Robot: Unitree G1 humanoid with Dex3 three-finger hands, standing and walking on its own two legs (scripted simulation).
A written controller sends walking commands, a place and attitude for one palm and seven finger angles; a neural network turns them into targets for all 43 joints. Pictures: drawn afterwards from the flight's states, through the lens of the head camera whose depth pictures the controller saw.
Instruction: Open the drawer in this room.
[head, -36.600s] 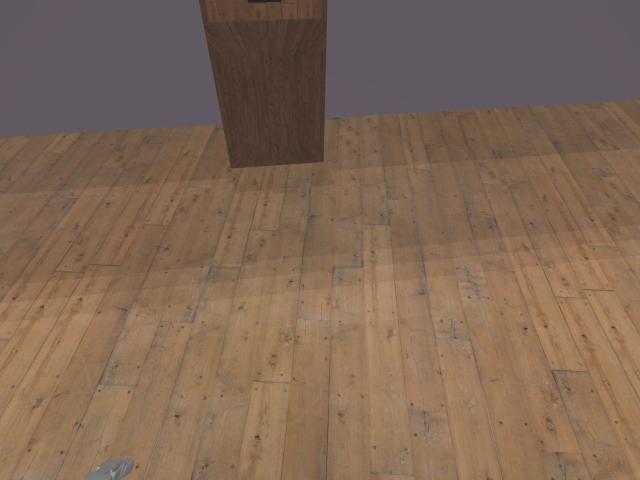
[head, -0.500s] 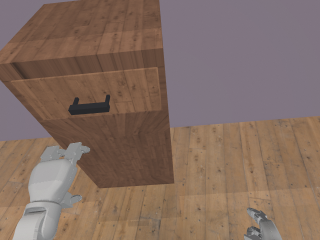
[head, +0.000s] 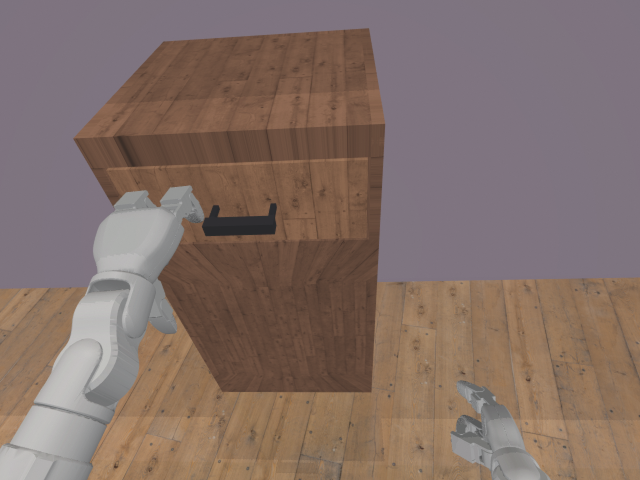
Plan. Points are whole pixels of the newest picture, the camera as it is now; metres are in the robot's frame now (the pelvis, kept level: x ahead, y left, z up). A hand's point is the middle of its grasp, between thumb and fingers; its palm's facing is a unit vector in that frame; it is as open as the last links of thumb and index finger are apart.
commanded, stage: raise the hand with hooked fingers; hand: left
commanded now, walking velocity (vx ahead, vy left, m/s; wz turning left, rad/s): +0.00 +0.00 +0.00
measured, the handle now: (241, 217) +0.52 +0.22 +0.03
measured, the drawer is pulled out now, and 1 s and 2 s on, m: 0.00 0.00 0.00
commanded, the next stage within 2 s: move the hooked fingers above the handle in 0.44 s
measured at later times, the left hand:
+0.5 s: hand (146, 250) +0.31 +0.26 +0.16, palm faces +0.18 -0.05 -0.98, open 13.8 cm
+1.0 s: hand (178, 248) +0.35 +0.24 +0.12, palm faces +0.04 -0.02 -1.00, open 13.8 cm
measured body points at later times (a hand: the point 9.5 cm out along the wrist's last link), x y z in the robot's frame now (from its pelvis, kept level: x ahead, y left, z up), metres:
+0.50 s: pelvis +0.00 +0.01 +0.00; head +0.02 -0.03 +0.45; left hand +0.30 +0.26 +0.21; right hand +0.19 -0.21 -0.12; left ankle -0.02 +0.09 -0.74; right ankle +0.02 -0.11 -0.74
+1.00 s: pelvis +0.00 -0.03 +0.00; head +0.02 -0.07 +0.45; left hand +0.34 +0.24 +0.18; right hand +0.19 -0.26 -0.12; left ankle -0.02 +0.09 -0.74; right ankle +0.02 -0.11 -0.74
